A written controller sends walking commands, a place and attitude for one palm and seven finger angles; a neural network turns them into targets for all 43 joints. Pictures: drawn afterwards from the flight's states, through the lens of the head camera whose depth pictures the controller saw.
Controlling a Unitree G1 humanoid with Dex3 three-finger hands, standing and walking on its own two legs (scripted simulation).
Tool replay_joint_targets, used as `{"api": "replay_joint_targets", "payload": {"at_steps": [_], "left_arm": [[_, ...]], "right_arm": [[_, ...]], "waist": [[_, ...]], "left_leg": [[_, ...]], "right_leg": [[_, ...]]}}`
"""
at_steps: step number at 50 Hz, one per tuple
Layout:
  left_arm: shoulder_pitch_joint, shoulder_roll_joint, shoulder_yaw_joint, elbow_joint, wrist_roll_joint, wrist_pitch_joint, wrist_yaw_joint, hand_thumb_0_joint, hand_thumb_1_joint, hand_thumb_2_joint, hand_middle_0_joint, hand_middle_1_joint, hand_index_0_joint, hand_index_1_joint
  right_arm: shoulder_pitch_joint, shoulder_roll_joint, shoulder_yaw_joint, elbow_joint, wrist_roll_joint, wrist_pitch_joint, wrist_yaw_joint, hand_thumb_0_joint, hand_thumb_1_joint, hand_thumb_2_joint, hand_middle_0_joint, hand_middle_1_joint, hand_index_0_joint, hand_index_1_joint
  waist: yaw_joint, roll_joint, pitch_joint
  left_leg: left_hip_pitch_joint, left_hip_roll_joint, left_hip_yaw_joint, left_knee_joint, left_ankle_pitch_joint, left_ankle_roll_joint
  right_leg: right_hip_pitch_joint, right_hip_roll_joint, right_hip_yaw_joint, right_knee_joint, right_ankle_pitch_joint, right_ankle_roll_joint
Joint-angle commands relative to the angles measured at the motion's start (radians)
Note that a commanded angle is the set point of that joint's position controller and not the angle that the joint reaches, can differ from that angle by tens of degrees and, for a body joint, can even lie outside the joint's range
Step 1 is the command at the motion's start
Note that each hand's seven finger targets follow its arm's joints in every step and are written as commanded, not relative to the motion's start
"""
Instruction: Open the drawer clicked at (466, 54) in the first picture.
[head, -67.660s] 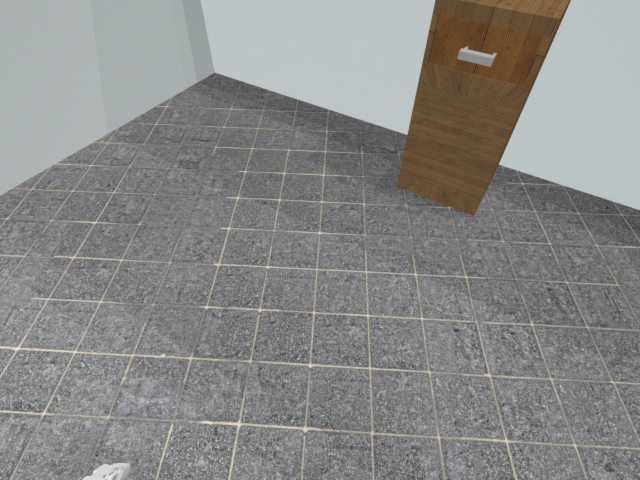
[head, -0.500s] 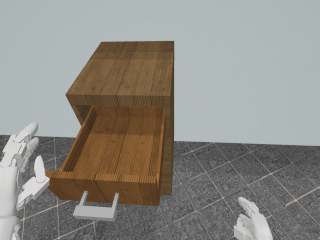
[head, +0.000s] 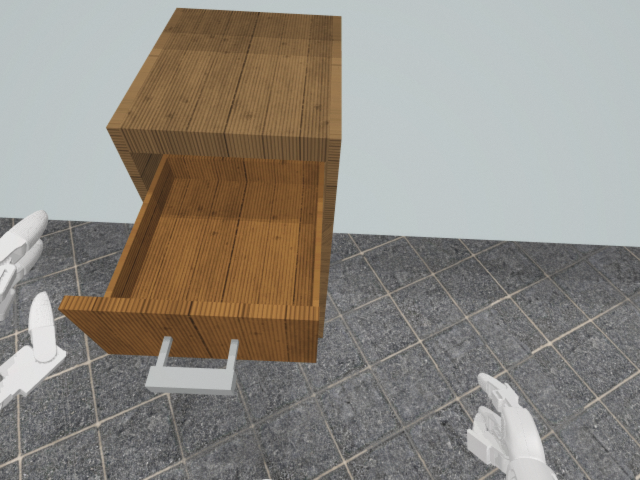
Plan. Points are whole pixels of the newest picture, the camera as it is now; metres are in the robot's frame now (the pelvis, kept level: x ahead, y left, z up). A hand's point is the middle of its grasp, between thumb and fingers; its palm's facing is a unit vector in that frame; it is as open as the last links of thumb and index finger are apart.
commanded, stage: step back with the hand held close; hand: left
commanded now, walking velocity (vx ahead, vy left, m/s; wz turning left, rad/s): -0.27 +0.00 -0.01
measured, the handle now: (196, 363) +0.27 +0.19 -0.07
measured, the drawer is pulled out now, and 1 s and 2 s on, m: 0.30 0.30 0.30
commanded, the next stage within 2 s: stop stepping back and stand still in 0.88 s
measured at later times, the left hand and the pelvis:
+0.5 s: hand (6, 396) +0.16 +0.25 +0.17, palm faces +0.31 -0.83 -0.47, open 7.4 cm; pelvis -0.05 +0.01 +0.00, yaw -1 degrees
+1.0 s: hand out of the picture +0.05 +0.19 +0.15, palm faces +0.26 -0.84 -0.48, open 7.4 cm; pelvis -0.17 -0.04 -0.01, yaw -2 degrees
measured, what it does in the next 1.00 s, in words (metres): walks backwards: right foot, then left foot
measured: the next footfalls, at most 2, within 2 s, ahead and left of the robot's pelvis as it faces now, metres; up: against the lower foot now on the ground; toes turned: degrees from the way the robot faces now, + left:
right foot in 0.70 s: -0.17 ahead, -0.16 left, +0.00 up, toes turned -3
left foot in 0.92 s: -0.08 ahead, +0.06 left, +0.00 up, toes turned +0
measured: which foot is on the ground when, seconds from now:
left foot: down 0.00-0.74, up 0.76-0.90, down 0.92-1.00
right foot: down 0.00-0.36, up 0.38-0.68, down 0.70-1.00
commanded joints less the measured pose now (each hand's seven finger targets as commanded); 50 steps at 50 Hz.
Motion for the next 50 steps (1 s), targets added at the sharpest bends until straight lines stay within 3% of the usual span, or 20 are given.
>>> {"api": "replay_joint_targets", "payload": {"at_steps": [1,6,10,12,15,18,19,20,22,30,32,35,37,39,42,44,46,47,48,50], "left_arm": [[0.024,0.123,0.135,-0.203,-0.005,-0.068,0.029,0.000,0.900,0.900,-0.200,-0.300,-0.200,-0.300],[-0.006,0.118,0.131,-0.214,0.001,-0.082,0.037,0.000,0.900,0.900,-0.200,-0.300,-0.200,-0.300],[-0.031,0.115,0.112,-0.210,0.001,-0.091,0.055,0.000,0.900,0.900,-0.200,-0.300,-0.200,-0.300],[-0.061,0.134,0.124,-0.232,0.004,-0.088,0.065,0.000,0.900,0.900,-0.200,-0.300,-0.200,-0.300],[-0.045,0.136,0.124,-0.255,0.002,-0.094,0.063,0.000,0.900,0.900,-0.200,-0.300,-0.200,-0.300],[-0.033,0.152,0.156,-0.283,0.021,-0.107,0.060,0.000,0.900,0.900,-0.200,-0.300,-0.200,-0.300],[-0.057,0.144,0.144,-0.308,0.018,-0.108,0.058,0.000,0.900,0.900,-0.200,-0.300,-0.200,-0.300],[-0.045,0.149,0.152,-0.306,0.017,-0.110,0.062,0.000,0.900,0.900,-0.200,-0.300,-0.200,-0.300],[0.025,0.121,0.143,-0.263,0.005,-0.103,0.061,0.000,0.900,0.900,-0.200,-0.300,-0.200,-0.300],[0.015,0.147,0.151,-0.286,-0.027,-0.096,0.015,0.000,0.900,0.900,-0.200,-0.300,-0.200,-0.300],[0.041,0.187,0.195,-0.308,-0.036,-0.106,0.003,0.000,0.900,0.900,-0.200,-0.300,-0.200,-0.300],[0.044,0.205,0.214,-0.307,-0.050,-0.133,-0.024,0.000,0.900,0.900,-0.200,-0.300,-0.200,-0.300],[0.036,0.200,0.198,-0.277,-0.048,-0.126,-0.018,0.000,0.900,0.900,-0.200,-0.300,-0.200,-0.300],[0.065,0.162,0.192,-0.161,-0.022,-0.096,0.007,0.000,0.900,0.900,-0.200,-0.300,-0.200,-0.300],[0.003,0.107,0.122,-0.127,0.010,-0.085,0.020,0.000,0.900,0.900,-0.200,-0.300,-0.200,-0.300],[-0.017,0.131,0.121,-0.179,0.007,-0.078,0.032,0.000,0.900,0.900,-0.200,-0.300,-0.200,-0.300],[-0.073,0.139,0.101,-0.280,0.000,-0.088,0.042,0.000,0.900,0.900,-0.200,-0.300,-0.200,-0.300],[-0.067,0.109,0.063,-0.263,0.006,-0.100,0.034,0.000,0.900,0.900,-0.200,-0.300,-0.200,-0.300],[0.015,0.114,0.110,-0.187,0.015,-0.093,0.044,0.000,0.900,0.900,-0.200,-0.300,-0.200,-0.300],[0.038,0.134,0.132,-0.310,0.006,-0.079,0.043,0.000,0.900,0.900,-0.200,-0.300,-0.200,-0.300]], "right_arm": [[-0.080,-0.135,-0.044,-0.166,-0.005,-0.070,-0.004,0.000,-0.900,-0.900,0.200,0.300,0.200,0.300],[-0.065,-0.133,-0.040,-0.164,-0.005,-0.092,0.001,0.000,-0.900,-0.900,0.200,0.300,0.200,0.300],[-0.041,-0.126,-0.050,-0.122,-0.007,-0.091,0.000,0.000,-0.900,-0.900,0.200,0.300,0.200,0.300],[-0.045,-0.122,-0.050,-0.103,-0.014,-0.091,-0.003,0.000,-0.900,-0.900,0.200,0.300,0.200,0.300],[-0.065,-0.123,-0.043,-0.112,-0.011,-0.087,-0.006,0.000,-0.900,-0.900,0.200,0.300,0.200,0.300],[-0.077,-0.126,-0.035,-0.141,-0.026,-0.110,-0.009,0.000,-0.900,-0.900,0.200,0.300,0.200,0.300],[-0.056,-0.110,-0.035,-0.137,-0.034,-0.120,-0.004,0.000,-0.900,-0.900,0.200,0.300,0.200,0.300],[-0.045,-0.110,-0.044,-0.128,-0.035,-0.131,0.000,0.000,-0.900,-0.900,0.200,0.300,0.200,0.300],[-0.040,-0.114,-0.051,-0.105,-0.035,-0.142,0.008,0.000,-0.900,-0.900,0.200,0.300,0.200,0.300],[-0.063,-0.130,-0.025,-0.078,-0.035,-0.156,0.033,0.000,-0.900,-0.900,0.200,0.300,0.200,0.300],[-0.079,-0.132,-0.025,-0.087,-0.037,-0.150,0.036,0.000,-0.900,-0.900,0.200,0.300,0.200,0.300],[-0.103,-0.126,-0.023,-0.107,-0.022,-0.128,0.039,0.000,-0.900,-0.900,0.200,0.300,0.200,0.300],[-0.076,-0.127,-0.053,-0.111,0.026,-0.113,0.030,0.000,-0.900,-0.900,0.200,0.300,0.200,0.300],[-0.140,-0.062,-0.029,-0.114,0.012,-0.084,0.008,0.000,-0.900,-0.900,0.200,0.300,0.200,0.300],[-0.182,-0.035,0.029,-0.112,-0.010,-0.054,-0.020,0.000,-0.900,-0.900,0.200,0.300,0.200,0.300],[-0.126,-0.081,0.003,-0.104,-0.007,-0.047,-0.029,0.000,-0.900,-0.900,0.200,0.300,0.200,0.300],[-0.080,-0.120,-0.048,-0.107,-0.001,-0.069,-0.006,0.000,-0.900,-0.900,0.200,0.300,0.200,0.300],[-0.042,-0.130,-0.059,-0.097,0.011,-0.092,0.012,0.000,-0.900,-0.900,0.200,0.300,0.200,0.300],[-0.038,-0.105,-0.060,-0.089,-0.018,-0.109,0.014,0.000,-0.900,-0.900,0.200,0.300,0.200,0.300],[-0.022,-0.105,-0.051,-0.087,-0.028,-0.127,0.023,0.000,-0.900,-0.900,0.200,0.300,0.200,0.300]], "waist": [[0.002,0.107,-0.165],[-0.009,0.051,-0.133],[-0.024,-0.053,-0.131],[-0.026,-0.058,-0.145],[-0.016,0.058,-0.124],[-0.009,0.317,-0.141],[-0.011,0.269,-0.149],[-0.005,0.184,-0.176],[0.007,0.136,-0.238],[0.010,0.220,-0.266],[0.023,0.245,-0.306],[0.022,0.143,-0.291],[0.009,-0.258,-0.292],[-0.002,-0.177,-0.185],[-0.040,-0.086,-0.088],[-0.045,-0.066,-0.147],[-0.015,0.155,-0.214],[-0.032,0.157,-0.178],[-0.008,0.179,-0.216],[-0.005,0.237,-0.268]], "left_leg": [[-0.110,0.183,-0.165,-0.151,-0.069,0.036],[-0.142,0.145,-0.149,-0.098,-0.258,0.025],[0.066,0.051,-0.071,0.166,-0.200,-0.019],[0.133,0.033,-0.050,0.224,-0.150,-0.028],[0.071,0.105,-0.132,0.013,-0.077,-0.010],[-0.221,0.330,-0.404,-0.356,-0.305,0.078],[-0.166,0.343,-0.414,-0.339,-0.234,0.096],[-0.065,0.338,-0.371,-0.262,-0.073,0.107],[0.115,0.310,-0.277,-0.178,0.180,0.101],[0.203,0.257,-0.212,-0.187,0.196,0.068],[0.214,0.241,-0.181,-0.163,0.233,0.052],[0.185,0.177,-0.086,-0.035,0.081,0.000],[0.177,-0.015,0.034,0.414,-0.160,-0.065],[-0.155,-0.012,-0.014,0.648,-0.377,-0.059],[-0.167,-0.007,0.034,0.264,-0.340,-0.055],[0.043,0.029,0.041,-0.134,0.055,-0.050],[0.312,0.341,-0.209,-0.107,0.797,0.063],[0.335,0.398,-0.224,-0.133,0.755,0.095],[0.273,0.396,-0.255,-0.106,0.759,0.133],[0.243,0.341,-0.202,-0.109,0.637,0.124]], "right_leg": [[0.173,-0.050,0.056,0.042,0.060,0.013],[0.104,-0.082,0.107,-0.035,-0.021,0.001],[-0.151,-0.204,0.212,-0.205,-0.138,-0.068],[-0.199,-0.243,0.212,-0.203,-0.062,-0.094],[-0.126,-0.145,0.107,-0.080,-0.010,-0.045],[0.104,0.027,0.040,0.355,-0.205,0.022],[0.035,0.016,0.077,0.457,-0.242,0.016],[-0.030,0.005,0.096,0.471,-0.254,0.011],[-0.091,-0.002,0.071,0.410,-0.268,0.019],[0.000,0.044,0.011,0.105,-0.214,0.018],[0.069,0.042,0.000,-0.029,-0.124,0.006],[0.116,-0.034,0.015,-0.223,0.069,-0.016],[-0.064,-0.280,0.190,-0.274,0.272,-0.090],[0.074,-0.354,0.182,-0.116,0.796,-0.163],[0.191,-0.239,0.055,0.015,1.059,-0.078],[0.187,-0.165,0.035,0.120,0.867,-0.016],[-0.095,-0.063,0.059,0.278,-0.052,0.033],[-0.165,-0.034,0.095,0.418,-0.314,0.023],[-0.172,-0.002,0.104,0.492,-0.337,0.020],[-0.126,-0.011,0.096,0.492,-0.285,0.038]]}}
